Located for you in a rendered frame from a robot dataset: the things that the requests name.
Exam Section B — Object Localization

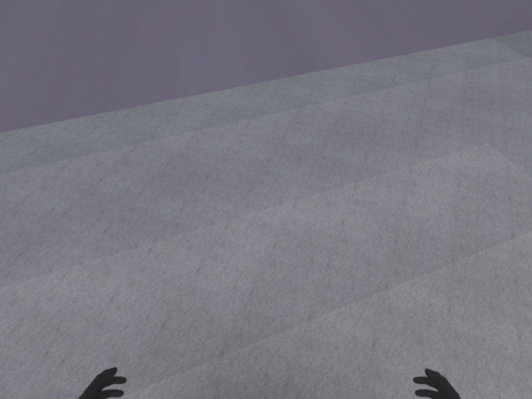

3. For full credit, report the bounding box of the robot left hand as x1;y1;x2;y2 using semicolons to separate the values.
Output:
78;367;126;399

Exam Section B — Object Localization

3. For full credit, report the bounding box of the robot right hand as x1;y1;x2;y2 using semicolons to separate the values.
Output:
413;368;461;399

